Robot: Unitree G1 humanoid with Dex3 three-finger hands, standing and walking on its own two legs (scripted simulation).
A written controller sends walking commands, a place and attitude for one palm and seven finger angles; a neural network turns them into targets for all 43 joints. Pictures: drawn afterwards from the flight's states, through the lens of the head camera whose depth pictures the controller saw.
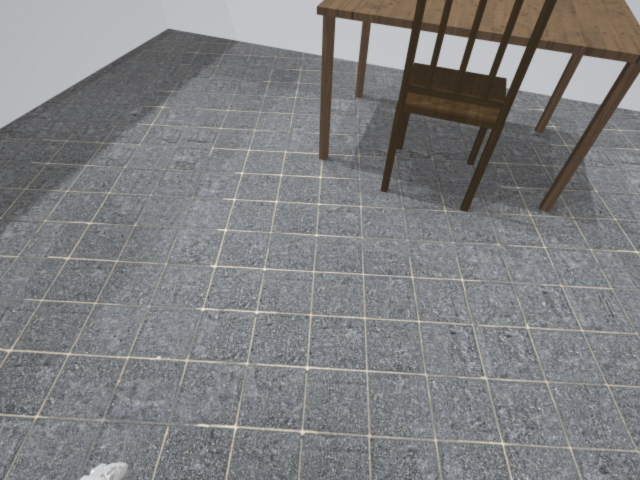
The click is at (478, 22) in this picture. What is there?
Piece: chair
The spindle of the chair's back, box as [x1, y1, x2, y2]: [453, 0, 486, 93]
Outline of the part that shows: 486,0 480,0 453,89 453,92 458,93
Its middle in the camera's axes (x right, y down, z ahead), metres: +0.51 -0.67 +1.33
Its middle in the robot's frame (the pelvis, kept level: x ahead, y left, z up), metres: +1.46 -0.44 -0.05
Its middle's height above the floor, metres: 0.72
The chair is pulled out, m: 0.00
